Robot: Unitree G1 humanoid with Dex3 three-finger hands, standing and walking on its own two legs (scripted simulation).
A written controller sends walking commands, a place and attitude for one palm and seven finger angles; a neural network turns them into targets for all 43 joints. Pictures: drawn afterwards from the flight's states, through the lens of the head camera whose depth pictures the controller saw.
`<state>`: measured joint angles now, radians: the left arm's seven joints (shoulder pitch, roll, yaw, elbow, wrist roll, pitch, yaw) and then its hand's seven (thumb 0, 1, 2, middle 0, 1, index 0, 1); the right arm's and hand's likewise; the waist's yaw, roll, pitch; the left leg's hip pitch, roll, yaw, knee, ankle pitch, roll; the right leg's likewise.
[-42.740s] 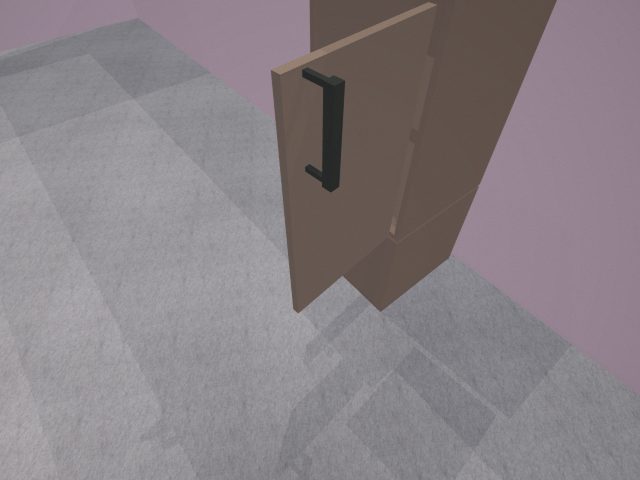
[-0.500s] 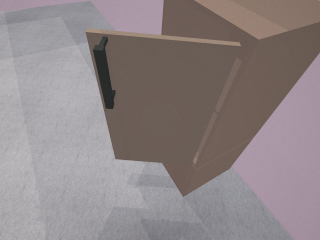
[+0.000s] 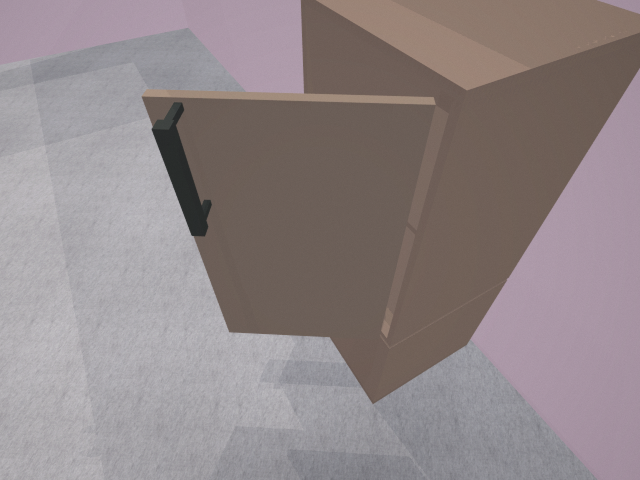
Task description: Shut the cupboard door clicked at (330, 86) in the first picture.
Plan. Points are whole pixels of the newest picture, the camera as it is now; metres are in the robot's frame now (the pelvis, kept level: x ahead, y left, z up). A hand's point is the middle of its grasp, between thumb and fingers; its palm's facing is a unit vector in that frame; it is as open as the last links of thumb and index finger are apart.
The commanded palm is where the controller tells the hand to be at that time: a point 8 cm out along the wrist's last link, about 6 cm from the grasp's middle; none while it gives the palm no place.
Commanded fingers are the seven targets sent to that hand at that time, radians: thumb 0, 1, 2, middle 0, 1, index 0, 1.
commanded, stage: come to a stop and stand still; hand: left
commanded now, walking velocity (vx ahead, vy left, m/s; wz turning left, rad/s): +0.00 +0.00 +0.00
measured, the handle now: (188, 174) +0.45 +0.21 +0.15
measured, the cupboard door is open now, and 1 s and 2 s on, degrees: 57 57 57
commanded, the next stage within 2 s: look again from close up in 1.42 s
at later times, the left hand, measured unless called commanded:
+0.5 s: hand out of the picture +0.01 +0.21 -0.18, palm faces +0.03 -0.97 -0.23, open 7.4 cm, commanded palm none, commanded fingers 0.00 0.90 0.90 -0.20 -0.30 -0.20 -0.30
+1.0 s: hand out of the picture +0.01 +0.26 -0.18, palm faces +0.01 -0.98 -0.18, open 7.4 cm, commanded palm none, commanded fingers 0.00 0.90 0.90 -0.20 -0.30 -0.20 -0.30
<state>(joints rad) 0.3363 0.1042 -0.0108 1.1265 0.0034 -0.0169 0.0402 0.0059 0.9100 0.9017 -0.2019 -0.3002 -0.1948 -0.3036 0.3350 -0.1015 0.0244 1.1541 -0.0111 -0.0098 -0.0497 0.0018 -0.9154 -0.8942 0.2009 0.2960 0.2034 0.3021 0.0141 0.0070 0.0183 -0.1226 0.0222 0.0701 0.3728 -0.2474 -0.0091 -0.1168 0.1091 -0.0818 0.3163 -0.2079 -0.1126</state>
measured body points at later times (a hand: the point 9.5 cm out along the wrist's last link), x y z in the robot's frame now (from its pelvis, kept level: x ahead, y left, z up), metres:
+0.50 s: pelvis -0.02 +0.03 -0.01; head -0.02 +0.01 +0.44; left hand +0.01 +0.26 -0.16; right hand -0.04 -0.19 -0.18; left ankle -0.04 +0.13 -0.74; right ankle -0.02 -0.03 -0.74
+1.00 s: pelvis +0.00 +0.09 +0.00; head +0.02 +0.09 +0.44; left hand +0.01 +0.31 -0.17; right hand +0.01 -0.14 -0.16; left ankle -0.03 +0.14 -0.74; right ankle -0.02 -0.03 -0.74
